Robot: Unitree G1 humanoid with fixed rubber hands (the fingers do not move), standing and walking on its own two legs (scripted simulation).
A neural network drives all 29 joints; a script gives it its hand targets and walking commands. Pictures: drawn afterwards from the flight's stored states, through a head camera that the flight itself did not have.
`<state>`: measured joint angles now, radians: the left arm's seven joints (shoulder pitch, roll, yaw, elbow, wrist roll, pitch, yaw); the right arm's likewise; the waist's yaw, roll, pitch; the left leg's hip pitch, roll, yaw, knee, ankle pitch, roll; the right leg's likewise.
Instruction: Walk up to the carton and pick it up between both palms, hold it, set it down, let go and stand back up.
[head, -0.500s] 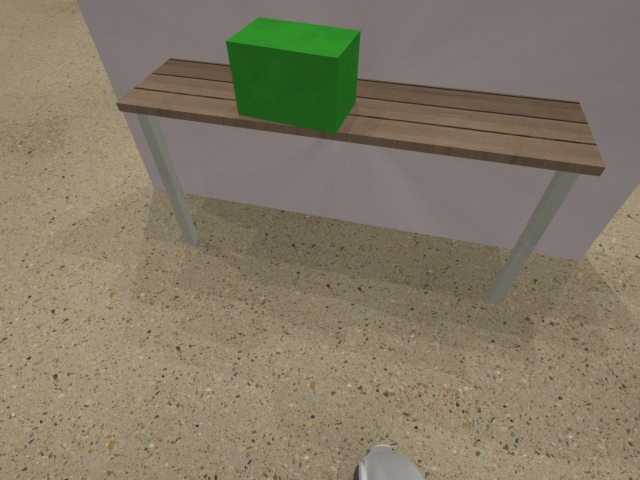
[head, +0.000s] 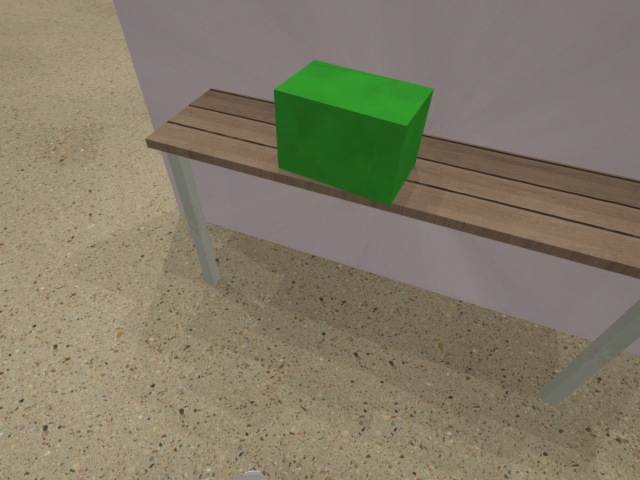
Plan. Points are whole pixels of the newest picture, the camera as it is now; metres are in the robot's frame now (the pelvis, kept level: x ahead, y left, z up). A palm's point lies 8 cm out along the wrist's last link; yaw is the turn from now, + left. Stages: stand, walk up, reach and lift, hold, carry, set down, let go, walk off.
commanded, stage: walk up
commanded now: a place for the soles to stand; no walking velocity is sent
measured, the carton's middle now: (350, 130) +0.86 -0.05 +0.00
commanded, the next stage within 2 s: none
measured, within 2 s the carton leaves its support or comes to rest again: neither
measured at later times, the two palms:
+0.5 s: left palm (190, 369) +0.32 +0.22 -0.12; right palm out of the picture +0.15 -0.24 -0.13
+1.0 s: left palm (208, 345) +0.38 +0.21 -0.15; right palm (468, 296) +0.49 -0.27 -0.12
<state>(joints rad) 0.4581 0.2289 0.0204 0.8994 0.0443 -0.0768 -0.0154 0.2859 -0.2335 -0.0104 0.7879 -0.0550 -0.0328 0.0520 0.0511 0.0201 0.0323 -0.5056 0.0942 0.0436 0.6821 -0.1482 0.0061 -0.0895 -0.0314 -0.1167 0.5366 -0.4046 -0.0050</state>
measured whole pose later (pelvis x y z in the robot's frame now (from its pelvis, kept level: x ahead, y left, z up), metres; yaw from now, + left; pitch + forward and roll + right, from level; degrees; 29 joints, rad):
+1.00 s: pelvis +0.39 -0.03 -0.01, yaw +0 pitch -4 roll -1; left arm 0.39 0.22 -0.02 0.92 0.02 -0.02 0.00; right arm 0.24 -0.21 0.00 0.82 -0.03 -0.04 0.00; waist 0.03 0.01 0.11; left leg -0.41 0.05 0.06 0.63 -0.13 0.03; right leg -0.18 -0.05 -0.15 0.69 -0.43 -0.01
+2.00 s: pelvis +0.42 -0.04 +0.00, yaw -2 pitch -1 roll -1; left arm 0.24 0.24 -0.04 0.98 -0.01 0.01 0.01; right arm 0.19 -0.25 0.05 1.00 0.00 0.01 0.00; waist -0.01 0.01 0.07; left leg -0.35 0.06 0.08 0.54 -0.16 0.01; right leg -0.19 -0.02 -0.02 0.56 -0.34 0.02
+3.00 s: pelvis +0.48 +0.14 +0.00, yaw -20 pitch -3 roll +0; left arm 0.23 0.27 0.08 0.77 0.04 0.04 0.03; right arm 0.21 -0.21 0.01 0.85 -0.03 0.01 -0.02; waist -0.04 -0.01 0.10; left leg -0.30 0.09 0.20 0.66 -0.31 0.03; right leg -0.49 0.05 0.04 1.15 -0.50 0.04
